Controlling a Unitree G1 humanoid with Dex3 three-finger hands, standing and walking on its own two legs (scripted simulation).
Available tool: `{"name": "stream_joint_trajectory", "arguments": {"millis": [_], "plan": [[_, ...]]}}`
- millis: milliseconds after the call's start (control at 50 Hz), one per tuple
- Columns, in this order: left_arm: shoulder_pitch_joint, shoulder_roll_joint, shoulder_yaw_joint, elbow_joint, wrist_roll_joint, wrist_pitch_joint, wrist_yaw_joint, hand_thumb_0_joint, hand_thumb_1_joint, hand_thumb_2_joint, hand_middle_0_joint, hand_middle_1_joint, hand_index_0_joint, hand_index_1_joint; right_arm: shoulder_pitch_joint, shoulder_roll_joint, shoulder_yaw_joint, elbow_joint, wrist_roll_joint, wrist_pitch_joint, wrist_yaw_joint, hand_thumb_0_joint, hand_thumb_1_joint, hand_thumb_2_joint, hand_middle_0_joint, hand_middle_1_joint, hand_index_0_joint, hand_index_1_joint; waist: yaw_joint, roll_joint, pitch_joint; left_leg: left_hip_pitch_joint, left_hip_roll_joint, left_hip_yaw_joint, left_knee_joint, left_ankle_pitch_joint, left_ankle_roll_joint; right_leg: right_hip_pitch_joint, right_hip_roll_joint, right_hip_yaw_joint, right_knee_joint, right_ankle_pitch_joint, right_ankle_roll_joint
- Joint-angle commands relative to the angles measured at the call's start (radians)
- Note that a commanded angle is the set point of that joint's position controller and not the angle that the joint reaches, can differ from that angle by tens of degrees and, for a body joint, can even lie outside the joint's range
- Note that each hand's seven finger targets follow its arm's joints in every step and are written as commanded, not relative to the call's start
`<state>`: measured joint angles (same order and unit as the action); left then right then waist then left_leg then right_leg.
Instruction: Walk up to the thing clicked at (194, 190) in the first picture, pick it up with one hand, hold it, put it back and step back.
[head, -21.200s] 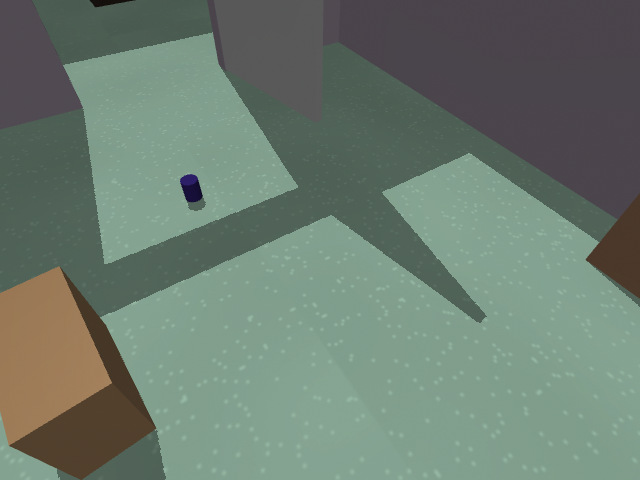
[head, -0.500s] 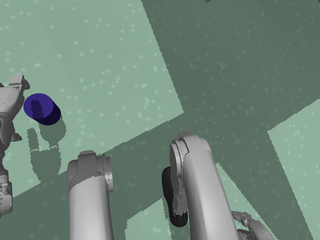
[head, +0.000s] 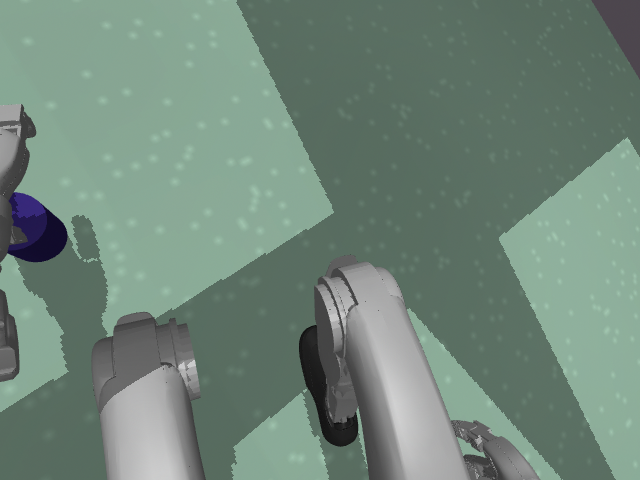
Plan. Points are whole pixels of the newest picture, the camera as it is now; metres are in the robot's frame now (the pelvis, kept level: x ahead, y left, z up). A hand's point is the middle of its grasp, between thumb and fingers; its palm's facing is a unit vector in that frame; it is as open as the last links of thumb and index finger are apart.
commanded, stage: approach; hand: left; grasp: from above
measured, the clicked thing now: (26, 229) +0.47 +0.27 -0.28
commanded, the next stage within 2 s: close in in 0.06 s
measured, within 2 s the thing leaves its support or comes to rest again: neither
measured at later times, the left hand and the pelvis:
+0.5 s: hand out of the picture +0.43 +0.29 -0.19, palm faces -0.47 -0.08 -0.88, open 13.4 cm; pelvis +0.00 +0.00 +0.00, yaw +0 degrees
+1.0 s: hand (9, 225) +0.47 +0.28 -0.25, palm faces -0.45 -0.12 -0.89, open 13.4 cm; pelvis +0.00 +0.01 -0.03, yaw -3 degrees
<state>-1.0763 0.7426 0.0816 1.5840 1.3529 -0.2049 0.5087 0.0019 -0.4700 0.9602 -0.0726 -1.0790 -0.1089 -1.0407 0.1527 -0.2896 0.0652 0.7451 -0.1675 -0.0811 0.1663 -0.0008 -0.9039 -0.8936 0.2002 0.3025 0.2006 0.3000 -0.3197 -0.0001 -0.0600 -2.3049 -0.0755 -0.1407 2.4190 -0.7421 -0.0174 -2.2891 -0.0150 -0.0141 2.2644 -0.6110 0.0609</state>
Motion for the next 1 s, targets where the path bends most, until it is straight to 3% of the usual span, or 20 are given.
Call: {"name": "stream_joint_trajectory", "arguments": {"millis": [0, 120, 180, 220, 240, 300, 380, 440, 500, 580, 620, 700, 720, 760, 780, 800, 840, 900, 920, 980], "plan": [[-0.202, 0.245, 0.048, -0.084, -0.033, 0.063, 0.031, 0.000, -0.458, 0.948, -0.053, -1.119, -0.104, -1.066, 0.217, -0.272, -0.066, -0.023, 0.006, 0.009, -0.003, 0.000, -0.898, -0.892, 0.200, 0.300, 0.200, 0.300, 0.031, 0.343, -0.668, 0.527, 0.013, 0.110, -0.320, 0.265, 0.038, 0.366, 0.015, -0.133, -0.157, 0.210, -0.092], [-0.068, 0.274, 0.087, -0.206, -0.101, 0.069, -0.029, 0.000, -0.450, 0.969, -0.062, -1.132, -0.113, -1.079, 0.225, -0.267, -0.075, -0.042, 0.033, 0.015, 0.009, 0.000, -0.899, -0.892, 0.200, 0.300, 0.200, 0.300, 0.075, 0.311, -0.703, 0.502, 0.010, 0.115, -0.320, 0.291, 0.042, 0.447, 0.013, -0.118, -0.163, 0.225, -0.088], [-0.088, 0.246, 0.069, -0.321, -0.129, 0.036, -0.062, 0.000, -0.460, 0.959, -0.057, -1.148, -0.112, -1.090, 0.232, -0.261, -0.093, -0.042, 0.045, 0.019, 0.007, 0.000, -0.904, -0.897, 0.200, 0.300, 0.200, 0.300, 0.071, 0.293, -0.722, 0.498, 0.011, 0.122, -0.317, 0.253, 0.049, 0.468, 0.018, -0.111, -0.187, 0.202, -0.089], [-0.111, 0.216, 0.049, -0.320, -0.139, 0.004, -0.073, 0.000, -0.474, 0.953, -0.056, -1.135, -0.109, -1.080, 0.250, -0.255, -0.096, -0.032, 0.045, 0.021, 0.003, 0.000, -0.905, -0.897, 0.200, 0.300, 0.200, 0.300, 0.045, 0.236, -0.668, 0.438, 0.010, 0.121, -0.310, 0.206, 0.054, 0.465, 0.019, -0.109, -0.209, 0.165, -0.085], [-0.145, 0.195, 0.032, -0.308, -0.139, -0.015, -0.078, 0.000, -0.481, 0.961, -0.057, -1.125, -0.104, -1.075, 0.257, -0.253, -0.094, -0.025, 0.041, 0.019, 0.000, 0.000, -0.905, -0.897, 0.200, 0.300, 0.200, 0.300, 0.016, 0.218, -0.637, 0.409, 0.010, 0.118, -0.294, 0.184, 0.056, 0.448, 0.019, -0.110, -0.215, 0.147, -0.084], [-0.202, 0.151, -0.012, -0.273, -0.126, -0.077, -0.072, 0.000, -0.480, 0.982, -0.063, -1.117, -0.107, -1.072, 0.271, -0.253, -0.093, -0.001, 0.034, 0.010, -0.011, 0.000, -0.903, -0.895, 0.200, 0.300, 0.200, 0.300, -0.008, 0.197, -0.601, 0.407, 0.011, 0.106, -0.278, 0.163, 0.052, 0.403, 0.025, -0.121, -0.216, 0.117, -0.085], [-0.207, 0.158, -0.026, -0.190, -0.071, -0.124, -0.023, 0.000, -0.437, 1.001, -0.072, -1.154, -0.125, -1.099, 0.258, -0.260, -0.081, 0.009, 0.018, -0.001, -0.013, 0.000, -0.902, -0.895, 0.200, 0.300, 0.200, 0.300, 0.000, 0.245, -0.580, 0.467, 0.010, 0.106, -0.276, 0.165, 0.041, 0.354, 0.031, -0.134, -0.200, 0.108, -0.087], [-0.215, 0.190, -0.004, -0.125, -0.033, -0.126, 0.032, 0.000, -0.415, 0.944, -0.056, -1.133, -0.115, -1.071, 0.240, -0.274, -0.074, 0.013, 0.002, -0.011, -0.007, 0.000, -0.899, -0.896, 0.200, 0.300, 0.200, 0.300, -0.002, 0.290, -0.573, 0.498, 0.014, 0.096, -0.287, 0.186, 0.032, 0.311, 0.027, -0.151, -0.169, 0.127, -0.083], [-0.235, 0.199, -0.001, -0.042, 0.012, -0.111, 0.082, 0.000, -0.436, 0.940, -0.048, -1.104, -0.099, -1.050, 0.225, -0.286, -0.061, 0.011, -0.015, -0.018, 0.003, 0.000, -0.897, -0.896, 0.200, 0.300, 0.200, 0.300, -0.032, 0.305, -0.543, 0.510, 0.019, 0.078, -0.287, 0.188, 0.028, 0.274, 0.028, -0.169, -0.144, 0.132, -0.078], [-0.252, 0.283, 0.050, -0.008, 0.042, -0.075, 0.146, 0.000, -0.436, 0.966, -0.052, -1.102, -0.096, -1.056, 0.196, -0.299, -0.047, 0.007, -0.040, -0.038, 0.018, 0.000, -0.895, -0.896, 0.200, 0.300, 0.200, 0.300, -0.026, 0.360, -0.548, 0.513, 0.021, 0.078, -0.273, 0.202, 0.026, 0.263, 0.026, -0.173, -0.112, 0.149, -0.074], [-0.272, 0.259, 0.037, 0.018, 0.039, -0.050, 0.160, 0.000, -0.432, 0.958, -0.050, -1.097, -0.096, -1.048, 0.179, -0.300, -0.042, 0.004, -0.053, -0.053, 0.033, 0.000, -0.894, -0.896, 0.200, 0.300, 0.200, 0.300, -0.049, 0.375, -0.545, 0.522, 0.024, 0.077, -0.256, 0.204, 0.025, 0.251, 0.029, -0.178, -0.097, 0.160, -0.072], [-0.267, 0.327, 0.088, -0.015, 0.026, -0.014, 0.175, 0.000, -0.424, 0.943, -0.047, -1.105, -0.100, -1.049, 0.180, -0.316, -0.039, -0.004, -0.058, -0.063, 0.052, 0.000, -0.894, -0.896, 0.200, 0.300, 0.200, 0.300, -0.047, 0.413, -0.589, 0.519, 0.022, 0.084, -0.231, 0.253, 0.029, 0.293, 0.035, -0.181, -0.082, 0.208, -0.074], [-0.238, 0.293, 0.061, 0.010, 0.016, -0.002, 0.168, 0.000, -0.428, 0.956, -0.050, -1.107, -0.099, -1.055, 0.183, -0.311, -0.034, 0.001, -0.054, -0.063, 0.058, 0.000, -0.895, -0.896, 0.200, 0.299, 0.200, 0.300, -0.037, 0.410, -0.579, 0.507, 0.021, 0.086, -0.228, 0.246, 0.029, 0.293, 0.036, -0.178, -0.083, 0.200, -0.077], [-0.223, 0.354, 0.121, -0.006, 0.003, 0.008, 0.166, 0.000, -0.438, 0.974, -0.053, -1.108, -0.096, -1.062, 0.203, -0.331, -0.040, -0.005, -0.057, -0.063, 0.063, 0.000, -0.896, -0.896, 0.200, 0.299, 0.200, 0.299, -0.039, 0.417, -0.592, 0.506, 0.023, 0.077, -0.230, 0.270, 0.028, 0.314, 0.033, -0.183, -0.073, 0.222, -0.075], [-0.213, 0.317, 0.098, -0.003, -0.007, 0.013, 0.153, 0.000, -0.444, 0.962, -0.050, -1.106, -0.095, -1.059, 0.186, -0.324, -0.036, -0.012, -0.053, -0.064, 0.067, 0.000, -0.898, -0.897, 0.200, 0.300, 0.200, 0.300, -0.038, 0.421, -0.590, 0.504, 0.024, 0.073, -0.229, 0.279, 0.024, 0.302, 0.032, -0.184, -0.064, 0.226, -0.077], [-0.227, 0.271, 0.057, 0.024, -0.018, 0.012, 0.139, 0.000, -0.444, 0.954, -0.050, -1.104, -0.095, -1.056, 0.185, -0.315, -0.027, -0.009, -0.057, -0.069, 0.073, 0.000, -0.898, -0.897, 0.200, 0.300, 0.200, 0.300, -0.051, 0.414, -0.562, 0.478, 0.024, 0.071, -0.223, 0.243, 0.028, 0.290, 0.036, -0.186, -0.067, 0.199, -0.078], [-0.227, 0.345, 0.114, 0.005, -0.027, 0.006, 0.121, 0.000, -0.430, 0.982, -0.058, -1.126, -0.103, -1.078, 0.216, -0.339, -0.028, -0.011, -0.061, -0.077, 0.078, 0.000, -0.898, -0.897, 0.200, 0.300, 0.200, 0.300, -0.066, 0.375, -0.540, 0.452, 0.024, 0.073, -0.201, 0.235, 0.036, 0.320, 0.033, -0.185, -0.076, 0.204, -0.074], [-0.176, 0.366, 0.125, -0.033, -0.040, -0.013, 0.098, 0.000, -0.415, 1.027, -0.075, -1.158, -0.117, -1.114, 0.228, -0.343, -0.028, -0.007, -0.064, -0.081, 0.082, 0.000, -0.899, -0.898, 0.200, 0.300, 0.200, 0.300, -0.042, 0.392, -0.575, 0.480, 0.026, 0.067, -0.209, 0.258, 0.033, 0.357, 0.036, -0.189, -0.086, 0.214, -0.075], [-0.183, 0.354, 0.120, -0.021, -0.035, -0.018, 0.090, 0.000, -0.411, 1.048, -0.075, -1.170, -0.115, -1.127, 0.245, -0.339, -0.021, -0.007, -0.065, -0.081, 0.086, 0.000, -0.899, -0.898, 0.200, 0.300, 0.200, 0.300, -0.066, 0.381, -0.560, 0.475, 0.027, 0.067, -0.189, 0.282, 0.030, 0.363, 0.036, -0.190, -0.076, 0.235, -0.073], [-0.194, 0.346, 0.105, -0.034, -0.046, -0.051, 0.076, 0.000, -0.391, 1.036, -0.075, -1.192, -0.127, -1.138, 0.245, -0.340, -0.011, -0.005, -0.069, -0.083, 0.093, 0.000, -0.900, -0.898, 0.200, 0.300, 0.200, 0.300, -0.074, 0.355, -0.555, 0.448, 0.028, 0.062, -0.174, 0.274, 0.034, 0.384, 0.041, -0.196, -0.088, 0.234, -0.076]]}}
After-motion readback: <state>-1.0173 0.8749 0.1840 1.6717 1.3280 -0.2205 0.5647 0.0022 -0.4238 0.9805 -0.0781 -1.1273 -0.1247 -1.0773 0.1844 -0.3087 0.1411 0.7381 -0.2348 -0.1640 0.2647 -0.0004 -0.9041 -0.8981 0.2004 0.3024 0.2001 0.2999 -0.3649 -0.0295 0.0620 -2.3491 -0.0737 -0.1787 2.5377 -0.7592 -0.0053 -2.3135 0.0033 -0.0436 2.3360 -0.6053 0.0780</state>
